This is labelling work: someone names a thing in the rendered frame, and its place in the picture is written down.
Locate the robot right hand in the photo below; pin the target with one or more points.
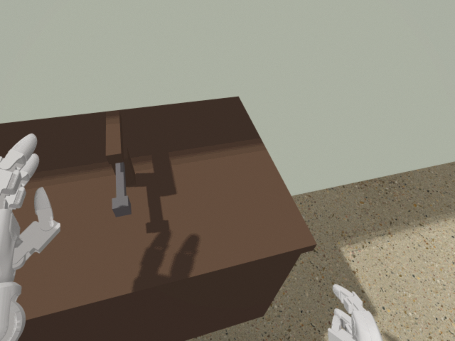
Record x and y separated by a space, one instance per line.
361 326

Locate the tap lever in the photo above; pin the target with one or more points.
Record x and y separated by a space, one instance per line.
121 205

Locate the counter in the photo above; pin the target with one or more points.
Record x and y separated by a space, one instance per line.
213 234

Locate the robot left hand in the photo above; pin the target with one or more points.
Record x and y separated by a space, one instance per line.
16 169

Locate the robot left forearm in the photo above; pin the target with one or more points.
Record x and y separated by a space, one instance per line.
12 315

